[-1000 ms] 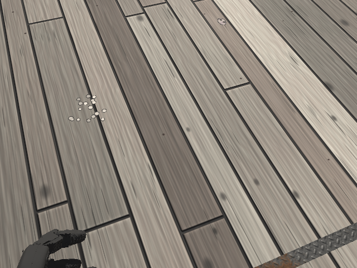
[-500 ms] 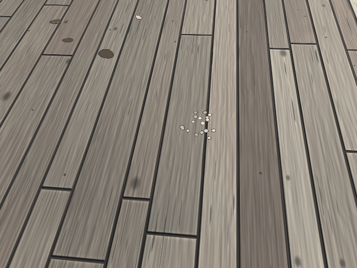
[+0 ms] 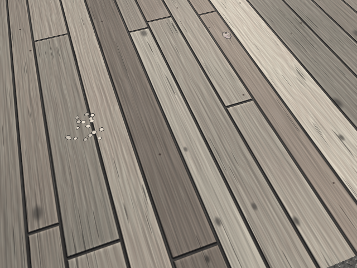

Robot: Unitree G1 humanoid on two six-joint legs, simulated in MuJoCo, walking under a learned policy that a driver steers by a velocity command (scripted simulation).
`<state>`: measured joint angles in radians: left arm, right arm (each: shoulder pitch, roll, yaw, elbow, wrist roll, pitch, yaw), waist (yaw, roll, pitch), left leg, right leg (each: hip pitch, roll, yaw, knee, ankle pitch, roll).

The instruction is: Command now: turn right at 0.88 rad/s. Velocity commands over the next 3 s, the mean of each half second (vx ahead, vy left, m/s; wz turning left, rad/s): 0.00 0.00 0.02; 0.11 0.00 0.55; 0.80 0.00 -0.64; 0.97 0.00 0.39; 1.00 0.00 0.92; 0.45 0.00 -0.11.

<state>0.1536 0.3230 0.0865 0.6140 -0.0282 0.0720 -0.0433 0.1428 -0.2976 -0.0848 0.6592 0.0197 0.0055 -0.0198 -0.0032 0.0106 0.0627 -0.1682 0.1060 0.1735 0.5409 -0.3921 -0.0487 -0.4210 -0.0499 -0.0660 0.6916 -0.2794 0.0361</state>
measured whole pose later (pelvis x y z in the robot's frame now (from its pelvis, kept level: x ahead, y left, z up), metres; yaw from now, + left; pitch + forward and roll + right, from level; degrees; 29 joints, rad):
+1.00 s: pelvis +0.10 +0.04 +0.02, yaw +21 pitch +2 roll -2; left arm 0.20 0.32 0.07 0.75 -0.03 -0.03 -0.02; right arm 0.21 -0.29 -0.03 0.63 -0.01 -0.03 -0.01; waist 0.00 -0.02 -0.03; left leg -0.13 -0.05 -0.12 0.39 -0.29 0.06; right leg -0.48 -0.02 0.00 0.75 -0.21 0.03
